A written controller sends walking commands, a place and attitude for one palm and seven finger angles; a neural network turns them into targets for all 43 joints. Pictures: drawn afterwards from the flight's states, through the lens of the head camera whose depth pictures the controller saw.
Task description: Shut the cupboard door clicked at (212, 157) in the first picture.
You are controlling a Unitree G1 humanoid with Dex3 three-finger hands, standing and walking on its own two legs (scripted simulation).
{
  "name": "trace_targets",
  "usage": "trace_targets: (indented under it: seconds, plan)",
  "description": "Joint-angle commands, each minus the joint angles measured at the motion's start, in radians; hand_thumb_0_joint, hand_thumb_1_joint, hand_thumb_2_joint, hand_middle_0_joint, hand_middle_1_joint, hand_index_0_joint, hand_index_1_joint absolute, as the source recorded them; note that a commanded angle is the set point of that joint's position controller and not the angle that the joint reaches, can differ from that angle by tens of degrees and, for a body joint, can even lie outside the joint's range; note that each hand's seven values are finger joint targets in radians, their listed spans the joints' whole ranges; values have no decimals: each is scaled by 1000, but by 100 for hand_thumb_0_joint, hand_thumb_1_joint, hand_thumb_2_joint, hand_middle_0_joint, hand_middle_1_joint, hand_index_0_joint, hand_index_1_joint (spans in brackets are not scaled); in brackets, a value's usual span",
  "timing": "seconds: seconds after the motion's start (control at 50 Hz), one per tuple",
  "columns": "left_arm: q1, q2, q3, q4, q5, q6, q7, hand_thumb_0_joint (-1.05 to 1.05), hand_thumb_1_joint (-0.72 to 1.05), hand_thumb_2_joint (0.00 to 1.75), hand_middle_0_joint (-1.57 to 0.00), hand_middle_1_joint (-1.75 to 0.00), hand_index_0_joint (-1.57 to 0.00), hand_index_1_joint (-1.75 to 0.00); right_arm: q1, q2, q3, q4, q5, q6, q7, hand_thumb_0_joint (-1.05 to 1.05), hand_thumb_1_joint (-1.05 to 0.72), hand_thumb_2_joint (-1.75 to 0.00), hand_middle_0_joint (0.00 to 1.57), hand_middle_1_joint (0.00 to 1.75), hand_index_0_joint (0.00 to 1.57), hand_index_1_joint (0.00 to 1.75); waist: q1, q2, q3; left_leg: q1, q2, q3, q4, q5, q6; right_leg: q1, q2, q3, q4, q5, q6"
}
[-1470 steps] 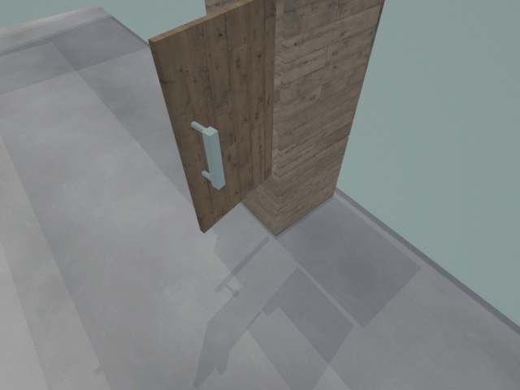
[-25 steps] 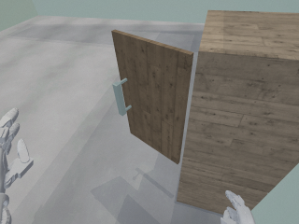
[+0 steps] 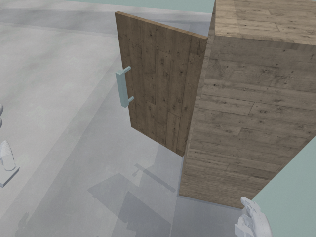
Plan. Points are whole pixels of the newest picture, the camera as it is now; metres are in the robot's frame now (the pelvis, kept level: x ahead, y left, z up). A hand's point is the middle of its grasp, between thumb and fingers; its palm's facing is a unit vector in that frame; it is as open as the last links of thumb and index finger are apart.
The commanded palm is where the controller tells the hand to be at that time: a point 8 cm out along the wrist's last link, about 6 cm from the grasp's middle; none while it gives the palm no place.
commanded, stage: step back with the hand held close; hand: left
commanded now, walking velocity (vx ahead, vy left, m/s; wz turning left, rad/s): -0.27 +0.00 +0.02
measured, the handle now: (126, 87) +0.68 +0.18 -0.02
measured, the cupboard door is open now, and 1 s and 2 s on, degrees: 67 67 67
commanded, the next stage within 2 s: stop stepping back and stand still in 1.10 s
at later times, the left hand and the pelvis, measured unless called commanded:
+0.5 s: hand out of the picture +0.13 +0.25 +0.18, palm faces +0.46 -0.74 -0.49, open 7.4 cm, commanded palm +0.05 +0.29 +0.18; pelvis -0.07 -0.02 -0.01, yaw +3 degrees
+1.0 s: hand out of the picture +0.00 +0.28 +0.18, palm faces +0.57 -0.71 -0.41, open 7.4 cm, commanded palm -0.05 +0.30 +0.18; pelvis -0.16 -0.01 -0.01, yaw +5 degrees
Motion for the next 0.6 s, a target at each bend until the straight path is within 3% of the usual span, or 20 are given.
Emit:
trace_targets:
  seconds: [0.0,0.06,0.08,0.1,0.14,0.16,0.18,0.2,0.24,0.28,0.34,0.38,0.42,0.46,0.48,0.5,0.52,0.54,0.56,0.58]
  plan:
    - [-66,151,126,-194,12,-80,23,0,90,90,-20,-30,-20,-30,-93,-146,-47,-152,-7,-78,-16,0,-90,-90,20,30,20,30,1,107,-44,-422,158,-182,-290,-396,45,347,31,9,120,128,-10]
    - [-108,146,120,-206,24,-95,27,0,90,90,-20,-30,-20,-30,-78,-153,-48,-143,-12,-101,-13,0,-90,-90,20,30,20,30,-1,103,-29,-478,165,-185,-271,-475,53,343,35,21,139,71,-12]
    - [-132,172,142,-227,31,-102,27,0,90,90,-20,-30,-20,-30,-82,-161,-51,-139,-15,-110,-13,0,-90,-90,20,30,20,30,1,113,-39,-482,167,-194,-273,-499,56,346,39,26,143,53,-11]
    - [-127,145,121,-221,30,-106,27,0,90,90,-20,-30,-20,-30,-73,-149,-47,-137,-16,-117,-13,0,-90,-90,20,30,20,30,-3,103,-32,-479,163,-187,-258,-492,52,328,32,29,144,40,-15]
    - [-142,153,127,-232,34,-114,32,0,90,90,-20,-30,-20,-30,-66,-149,-49,-130,-19,-131,-9,0,-90,-90,20,30,20,30,-3,82,-31,-471,150,-176,-219,-511,48,289,22,54,118,-23,-22]
    - [-149,146,119,-239,34,-117,33,0,90,90,-20,-30,-20,-30,-59,-147,-49,-126,-20,-137,-6,0,-90,-90,20,30,20,30,-5,63,-27,-451,129,-162,-182,-506,39,247,7,77,81,-72,-32]
    - [-154,178,144,-243,36,-121,35,0,90,90,-20,-30,-20,-30,-60,-152,-52,-120,-25,-141,-7,0,-90,-90,20,30,20,30,-5,44,-18,-415,111,-156,-149,-489,30,189,-9,114,28,-120,-43]
    - [-146,153,120,-242,31,-123,37,0,90,90,-20,-30,-20,-30,-54,-132,-45,-116,-25,-145,-5,0,-90,-90,20,30,20,30,-8,2,-14,-364,87,-140,-103,-440,16,125,-39,136,-18,-152,-57]
    - [-128,167,123,-233,22,-127,46,0,90,90,-20,-30,-20,-30,-48,-124,-44,-97,-31,-147,4,0,-90,-90,20,30,20,30,-11,-46,-16,-255,47,-110,-5,-336,-14,-7,-102,207,-119,-207,-91]
    - [-121,189,132,-247,16,-133,56,0,90,90,-20,-30,-20,-30,-44,-125,-46,-81,-33,-145,9,0,-90,-90,20,30,20,30,-18,-50,-30,-153,32,-103,30,-267,-30,-99,-131,210,-172,-230,-109]
    - [-75,192,141,-244,11,-143,65,0,90,90,-20,-30,-20,-30,-47,-124,-42,-84,-27,-141,7,0,-90,-90,20,30,20,30,-19,-20,-58,-185,60,-143,-58,-300,-14,-53,-78,124,-122,-230,-75]
    - [-50,201,169,-235,16,-152,69,0,90,90,-20,-30,-20,-30,-56,-137,-48,-92,-24,-145,-1,0,-90,-90,20,30,20,30,-15,66,-66,-315,111,-202,-169,-401,14,80,-19,76,-23,-187,-50]
    - [-34,189,180,-244,22,-157,66,0,90,90,-20,-30,-20,-30,-67,-143,-49,-100,-20,-153,-5,0,-90,-90,20,30,20,30,-7,153,-89,-472,191,-275,-284,-488,50,256,48,20,173,-49,-29]
    - [-18,206,209,-270,20,-162,58,0,90,90,-20,-30,-20,-30,-70,-139,-58,-101,-23,-167,-6,0,-90,-90,20,30,20,30,2,177,-133,-487,232,-289,-286,-415,64,334,80,8,250,82,-19]
    - [-5,226,230,-257,26,-162,53,0,90,90,-20,-30,-20,-30,-79,-146,-64,-105,-21,-174,-4,0,-90,-90,20,30,20,30,5,168,-149,-520,240,-287,-282,-461,69,373,91,22,265,67,-17]
    - [15,201,219,-238,29,-164,47,0,90,90,-20,-30,-20,-30,-85,-148,-67,-109,-19,-178,-3,0,-90,-90,20,30,20,30,5,171,-119,-584,246,-268,-274,-543,75,391,89,43,272,16,-19]
    - [40,195,223,-206,28,-165,44,0,90,90,-20,-30,-20,-30,-78,-148,-69,-106,-18,-181,-3,0,-90,-90,20,30,20,30,0,158,-75,-589,235,-251,-252,-546,67,355,81,62,239,15,-32]
    - [39,185,211,-216,19,-165,41,0,90,90,-20,-30,-20,-30,-65,-139,-63,-97,-20,-183,0,0,-90,-90,20,30,20,30,-7,123,-67,-509,201,-213,-203,-457,47,279,57,96,184,81,-49]
    - [28,186,194,-240,7,-167,40,0,90,90,-20,-30,-20,-30,-56,-127,-60,-88,-18,-189,4,0,-90,-90,20,30,20,30,-12,41,-88,-381,152,-160,-119,-351,17,169,13,152,101,129,-67]
    - [-7,205,196,-273,8,-166,41,0,90,90,-20,-30,-20,-30,-53,-127,-65,-74,-22,-189,6,0,-90,-90,20,30,20,30,-15,-15,-120,-297,109,-116,-29,-332,-9,89,-48,237,18,80,-82]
